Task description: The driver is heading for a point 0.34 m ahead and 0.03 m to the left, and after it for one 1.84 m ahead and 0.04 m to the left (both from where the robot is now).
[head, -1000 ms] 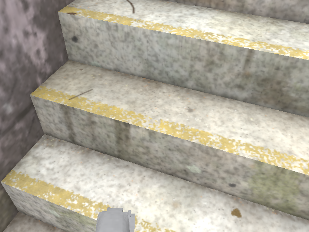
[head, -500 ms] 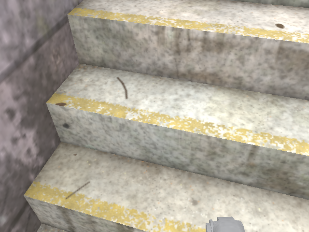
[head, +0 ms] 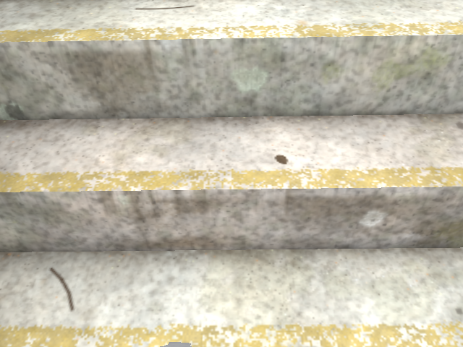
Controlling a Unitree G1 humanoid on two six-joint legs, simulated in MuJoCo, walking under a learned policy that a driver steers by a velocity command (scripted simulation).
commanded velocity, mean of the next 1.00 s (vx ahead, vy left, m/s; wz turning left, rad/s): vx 0.50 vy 0.00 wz -0.14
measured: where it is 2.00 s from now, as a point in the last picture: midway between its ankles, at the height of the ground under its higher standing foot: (284, 161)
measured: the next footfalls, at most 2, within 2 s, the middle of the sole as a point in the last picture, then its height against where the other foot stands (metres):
left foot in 0.18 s outside the picture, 0.20 m higher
right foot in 0.70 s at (322, 296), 0.20 m higher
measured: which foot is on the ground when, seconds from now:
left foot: up 0.00-0.16, down 0.18-0.72, up 0.74-1.00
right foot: down 0.00-0.24, up 0.26-0.68, down 0.70-1.00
